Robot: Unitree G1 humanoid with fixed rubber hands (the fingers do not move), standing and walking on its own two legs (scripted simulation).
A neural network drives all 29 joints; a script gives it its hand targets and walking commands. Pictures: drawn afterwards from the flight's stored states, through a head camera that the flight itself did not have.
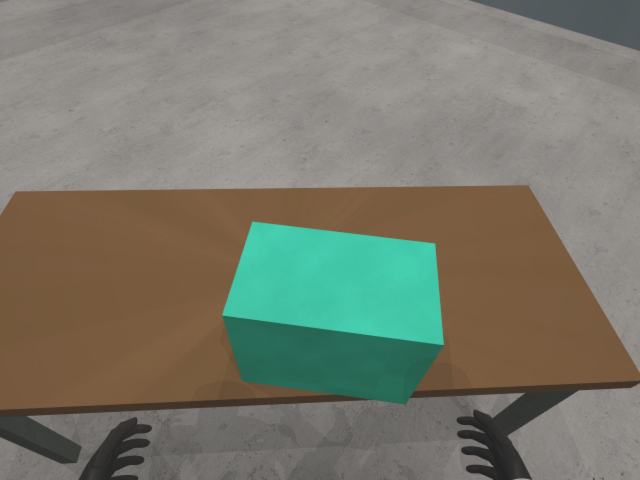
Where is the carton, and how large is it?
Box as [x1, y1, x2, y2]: [222, 222, 443, 403]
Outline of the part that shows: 252,222 222,314 242,380 405,403 443,345 434,243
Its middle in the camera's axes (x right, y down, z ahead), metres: +0.02 +0.13 +0.62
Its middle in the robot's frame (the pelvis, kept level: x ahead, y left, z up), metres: +0.37 -0.03 -0.09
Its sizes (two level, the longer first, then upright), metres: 0.278 0.163 0.228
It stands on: a table, 0.55 m high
